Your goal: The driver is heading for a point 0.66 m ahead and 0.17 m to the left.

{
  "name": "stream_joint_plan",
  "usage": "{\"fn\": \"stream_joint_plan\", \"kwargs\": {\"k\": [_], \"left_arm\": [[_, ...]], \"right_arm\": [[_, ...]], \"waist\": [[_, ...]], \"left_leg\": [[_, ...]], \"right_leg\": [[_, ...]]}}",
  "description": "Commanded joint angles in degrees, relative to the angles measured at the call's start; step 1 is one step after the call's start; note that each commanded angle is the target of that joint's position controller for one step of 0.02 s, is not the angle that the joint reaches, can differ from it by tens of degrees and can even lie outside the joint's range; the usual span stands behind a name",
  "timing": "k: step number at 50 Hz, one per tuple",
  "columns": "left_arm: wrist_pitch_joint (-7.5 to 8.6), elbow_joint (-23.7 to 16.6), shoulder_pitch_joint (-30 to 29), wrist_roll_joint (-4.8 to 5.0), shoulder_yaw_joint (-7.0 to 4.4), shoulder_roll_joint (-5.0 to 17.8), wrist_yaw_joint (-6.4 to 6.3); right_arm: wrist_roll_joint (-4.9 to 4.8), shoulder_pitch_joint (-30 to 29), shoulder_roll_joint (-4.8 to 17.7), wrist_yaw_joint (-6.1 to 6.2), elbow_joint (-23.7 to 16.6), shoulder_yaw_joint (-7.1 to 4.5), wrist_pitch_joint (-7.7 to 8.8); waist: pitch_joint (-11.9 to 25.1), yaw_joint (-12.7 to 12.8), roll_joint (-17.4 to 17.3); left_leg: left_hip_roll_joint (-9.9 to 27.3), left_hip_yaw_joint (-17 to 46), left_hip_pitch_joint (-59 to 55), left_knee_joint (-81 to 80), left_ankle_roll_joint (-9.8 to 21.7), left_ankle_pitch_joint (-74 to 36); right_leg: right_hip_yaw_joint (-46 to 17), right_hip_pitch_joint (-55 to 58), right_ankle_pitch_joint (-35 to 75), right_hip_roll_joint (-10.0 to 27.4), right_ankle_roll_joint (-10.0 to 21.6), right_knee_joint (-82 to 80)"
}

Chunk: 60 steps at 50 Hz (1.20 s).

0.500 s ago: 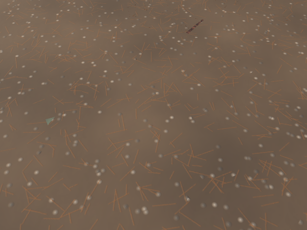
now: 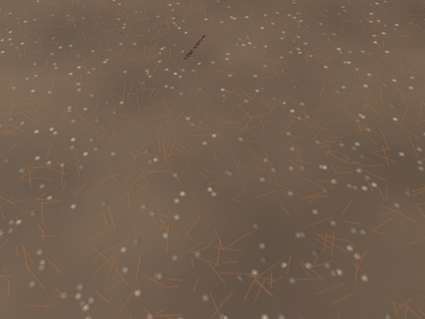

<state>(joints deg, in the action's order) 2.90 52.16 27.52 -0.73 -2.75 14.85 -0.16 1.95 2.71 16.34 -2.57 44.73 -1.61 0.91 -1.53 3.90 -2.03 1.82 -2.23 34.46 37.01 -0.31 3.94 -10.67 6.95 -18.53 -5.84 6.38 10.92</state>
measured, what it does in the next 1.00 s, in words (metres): walks ahead, turning left: left foot, then right foot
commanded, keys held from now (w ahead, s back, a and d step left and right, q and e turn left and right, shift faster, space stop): w+q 0.80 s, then no key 0.20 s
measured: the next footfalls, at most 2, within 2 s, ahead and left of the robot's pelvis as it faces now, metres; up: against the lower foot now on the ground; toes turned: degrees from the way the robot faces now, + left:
left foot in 0.08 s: +0.22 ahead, +0.10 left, +0.00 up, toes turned +3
right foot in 0.60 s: +0.54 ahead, -0.04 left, +0.00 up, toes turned +19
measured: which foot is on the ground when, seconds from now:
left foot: up 0.00-0.06, down 0.08-0.60, up 0.62-1.00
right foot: down 0.00-0.10, up 0.12-0.58, down 0.60-1.00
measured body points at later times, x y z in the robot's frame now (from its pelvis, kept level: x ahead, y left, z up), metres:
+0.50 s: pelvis +0.29 +0.03 +0.00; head +0.33 +0.04 +0.45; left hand +0.46 +0.29 -0.09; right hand +0.30 -0.24 -0.13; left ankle +0.19 +0.10 -0.74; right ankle +0.48 -0.08 -0.70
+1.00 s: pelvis +0.54 +0.07 +0.00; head +0.58 +0.09 +0.45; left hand +0.40 +0.30 -0.13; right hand +0.83 -0.04 -0.10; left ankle +0.61 +0.23 -0.71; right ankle +0.51 -0.05 -0.74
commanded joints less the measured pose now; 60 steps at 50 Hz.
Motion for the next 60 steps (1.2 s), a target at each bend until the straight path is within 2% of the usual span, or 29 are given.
{"fn": "stream_joint_plan", "kwargs": {"k": [1, 3, 4, 5, 6, 7, 8, 9, 13, 18, 24, 28, 29, 30, 31, 32, 33, 35, 40, 43, 46, 51, 52, 53, 54, 55, 56, 58, 60], "left_arm": [[1.17, -0.96, 0.97, -0.34, -1.58, 9.10, -0.66], [1.22, -0.56, -0.38, -0.99, -1.68, 10.16, -0.86], [1.11, -0.44, -1.07, -1.05, -1.64, 10.35, -0.78], [1.26, -1.51, -0.20, -0.98, -0.82, 7.95, -0.70], [1.38, -2.43, 4.47, 0.11, -0.08, 3.35, 0.12], [1.87, -2.90, -0.05, -1.85, -0.61, 8.03, -0.04], [2.27, -4.00, -4.96, -1.47, -0.75, 8.61, 0.32], [2.72, -4.74, -8.26, -1.51, -0.34, 8.19, 0.60], [0.73, -6.53, -9.63, -2.39, 0.48, 5.56, 1.35], [-0.16, -11.41, -22.47, -2.09, 1.51, 3.98, 1.67], [0.49, -15.18, -31.96, -0.90, 2.05, 4.05, 1.83], [1.46, -13.08, -22.38, -0.67, 0.71, 7.58, 0.81], [2.22, -11.26, -15.31, -1.12, -0.14, 9.64, 0.05], [2.61, -10.85, -6.02, -2.51, -1.21, 13.93, -1.10], [1.59, -10.98, -6.34, -3.00, -2.35, 18.40, -1.34], [0.79, -11.10, -9.31, -2.09, -2.09, 13.74, -1.06], [0.83, -11.89, -12.76, -1.60, -0.81, 8.37, -0.78], [1.36, -11.06, -14.41, -1.58, 0.05, 5.37, -0.52], [3.46, -8.25, -10.63, -0.28, -0.50, 5.85, 0.08], [3.46, -6.73, -9.22, -0.33, -0.34, 5.38, 0.18], [3.02, -5.59, -9.22, -0.02, -0.23, 5.81, 0.30], [1.55, -2.61, -6.13, 0.51, -0.76, 8.13, -0.48], [1.04, -2.32, -6.40, 0.78, -0.77, 8.30, -0.65], [0.94, -2.58, -4.54, 0.88, -0.54, 7.71, -0.69], [0.89, -4.52, 0.20, 1.01, 0.88, 2.42, -0.52], [-0.74, -2.53, 3.54, 2.20, 1.01, 2.62, -0.66], [-2.03, -2.02, 0.27, 1.11, 0.20, 5.13, -0.68], [-2.66, -2.62, -5.82, -0.13, 0.51, 3.51, -0.67], [-3.97, -0.68, -3.24, -1.03, 0.62, 2.58, -0.69]], "right_arm": [[-0.52, -6.61, 4.41, 0.19, -5.81, -0.61, 1.50], [-0.91, 5.17, 6.75, 1.34, -2.11, -1.80, 1.73], [-0.90, 14.45, 7.54, 2.08, 0.69, -2.37, 2.09], [0.14, 23.49, 10.81, 2.89, 2.11, -3.24, 2.36], [0.75, 25.03, 16.01, 2.64, 3.13, -4.62, 2.17], [-1.50, 19.55, 11.49, 1.65, 3.10, -3.79, 1.74], [-1.78, 14.05, 9.22, 1.37, 1.74, -3.44, 1.77], [-1.35, 12.55, 7.03, 1.21, 1.67, -2.97, 2.03], [-1.75, 15.09, 5.93, 1.79, 4.16, -2.50, 3.28], [-1.97, 19.72, 6.97, 2.14, 5.22, -3.10, 3.03], [-1.35, 24.67, 7.76, 2.56, 5.52, -3.78, 2.39], [-0.95, 20.30, 9.86, 3.12, 3.52, -4.53, 2.34], [-1.37, 19.66, 9.47, 2.64, 3.27, -4.45, 2.74], [-2.10, 19.81, 5.48, 2.24, 1.29, -3.38, 3.30], [-3.66, 26.58, 0.62, 2.35, -0.42, -2.41, 3.02], [-1.60, 25.62, 5.86, 2.96, 1.36, -3.00, 1.93], [-0.94, 21.34, 6.59, 2.48, 1.40, -3.35, 1.60], [-0.38, 17.83, 4.92, 1.36, 0.74, -3.26, 1.02], [0.16, 13.30, 3.05, -0.50, -1.65, -2.79, -1.14], [0.26, 8.56, 1.77, -0.64, -3.51, -2.08, -0.90], [0.02, 3.96, -0.48, -0.89, -4.55, -0.57, -0.19], [0.81, 6.18, 1.97, 0.11, -3.31, -0.57, 0.82], [1.35, 11.17, 2.72, 0.50, -1.33, -0.90, 1.58], [2.13, 15.16, 5.48, 0.99, 0.10, -1.52, 2.40], [2.67, 18.89, 9.66, 1.66, 0.02, -2.28, 2.55], [-1.51, 19.56, 7.91, 2.40, 0.23, -2.08, 2.01], [-2.73, 16.77, 5.91, 2.75, 0.04, -1.67, 1.26], [-1.86, 8.85, 1.69, 3.57, 0.03, -0.01, 0.74], [-1.19, 6.07, 1.16, 4.01, 0.41, 0.32, 0.65]], "waist": [[-4.54, -0.82, 8.47], [2.02, -5.89, 8.34], [6.85, -10.28, 6.79], [13.10, -12.93, 1.34], [16.08, -8.77, -13.67], [10.26, -7.27, -6.24], [3.78, -5.72, -2.38], [1.55, -5.43, 1.45], [0.48, -2.10, -0.45], [-3.00, -4.90, -0.61], [-0.84, -8.79, -1.75], [2.61, -3.23, -2.39], [6.50, 0.37, 0.74], [15.21, 3.52, 7.03], [20.12, -0.54, 19.80], [14.56, -1.66, 11.93], [7.21, -1.91, 5.59], [2.18, -3.15, 6.47], [1.24, -4.36, 7.64], [-0.88, -4.39, 6.86], [-0.56, -3.54, 8.51], [2.70, -4.45, 9.34], [4.94, -6.89, 7.09], [8.59, -7.96, 2.94], [17.28, -6.80, -8.39], [27.01, -7.03, -8.71], [21.70, -6.58, -2.58], [6.85, -3.77, -1.88], [4.78, -1.25, -3.29]], "left_leg": [[-2.16, -2.48, -5.17, -4.96, 3.98, 1.02], [-6.16, -3.55, -17.80, -5.88, 6.60, 6.12], [-5.99, -2.98, -28.51, -8.80, 8.08, 5.26], [5.04, 11.17, -41.29, -10.36, 11.03, 16.97], [18.81, 43.78, -51.96, -18.29, 19.92, 23.19], [17.17, 50.37, -46.63, -24.03, 19.07, 24.76], [15.89, 39.74, -39.33, -23.48, 18.67, 21.44], [13.13, 33.21, -34.14, -23.99, 17.96, 13.05], [6.91, 22.47, -25.86, -25.60, 16.51, -3.63], [4.03, 19.30, -22.34, -28.31, 15.40, -3.58], [3.80, 20.48, -28.93, -21.99, 12.18, -14.72], [3.80, 23.36, -27.86, -11.96, 8.69, -20.90], [0.35, 20.75, -25.15, -1.80, 7.35, -20.01], [-2.97, 16.05, -18.89, 13.55, 6.10, -6.30], [-10.86, 9.14, -2.21, 27.06, 4.56, 28.66], [-5.29, 8.48, 3.27, 33.03, 5.10, 25.77], [-3.09, 8.40, 2.98, 33.01, 5.05, 19.87], [-0.12, 7.27, 0.38, 29.67, 4.12, 15.16], [1.08, 5.69, 3.05, 28.54, 2.75, 9.97], [-0.17, 4.29, 3.45, 20.20, 1.51, 5.94], [-2.03, -0.05, -5.11, 5.02, 1.70, -0.84], [-4.48, -0.78, -14.53, -6.11, 5.36, 0.97], [-5.33, -0.56, -20.88, -11.63, 6.46, -3.27], [-0.60, 3.22, -30.62, -13.23, 7.65, -19.09], [17.47, 19.21, -48.35, -5.19, 13.92, -54.59], [23.57, 27.25, -50.77, -6.26, 21.83, -61.50], [19.83, 22.14, -43.70, -10.25, 20.72, -48.66], [14.11, 16.41, -29.18, -17.32, 16.34, -32.52], [10.24, 11.35, -20.65, -20.12, 13.28, -27.77]], "right_leg": [[-2.73, -4.33, 39.30, 15.62, 3.25, 0.72], [0.70, -1.92, 59.90, 14.82, 1.42, 13.85], [3.33, -4.67, 60.12, 13.13, 0.49, 25.56], [5.25, -14.21, 43.94, 10.76, -0.24, 41.97], [9.04, -34.67, -1.07, -1.35, -3.57, 62.45], [4.47, -41.37, -5.77, 1.26, -1.97, 65.93], [4.48, -42.63, -0.45, 4.71, -1.75, 64.93], [5.30, -41.51, 2.30, 6.61, -1.97, 62.26], [7.17, -37.41, 1.62, 9.29, -5.23, 53.01], [10.49, -41.33, 10.30, 9.99, -9.16, 37.54], [10.62, -38.51, 17.05, 6.85, -9.02, 25.31], [9.49, -21.89, 10.19, 4.24, -6.24, 17.30], [7.97, -11.76, 10.44, 6.29, -4.53, 13.89], [-4.52, 0.81, -2.02, 19.40, -1.58, 12.07], [-29.33, 11.46, -7.10, 32.77, 4.83, 5.86], [-32.08, 5.22, -14.40, 31.30, 5.55, 4.82], [-22.49, -2.38, -11.62, 27.98, 4.09, 3.86], [-7.98, -10.34, 4.40, 22.75, 1.79, 2.02], [4.55, -11.40, 22.03, 21.01, 1.88, -0.31], [11.21, -12.38, 40.66, 19.52, 2.49, 1.10], [17.41, -14.88, 46.30, 16.27, 1.12, 2.73], [15.85, -8.46, 52.87, 18.29, 0.00, 13.17], [16.99, -8.95, 49.98, 16.83, -1.03, 20.53], [18.62, -14.24, 38.00, 14.37, -2.77, 29.41], [19.84, -28.32, -0.92, 9.51, -4.59, 46.32], [11.97, -30.14, -20.26, 4.98, -5.25, 54.65], [8.57, -30.88, -18.11, 7.01, -5.67, 55.21], [8.86, -31.69, -12.59, 8.93, -6.30, 49.44], [10.28, -24.42, -7.80, 8.40, -6.99, 44.54]]}}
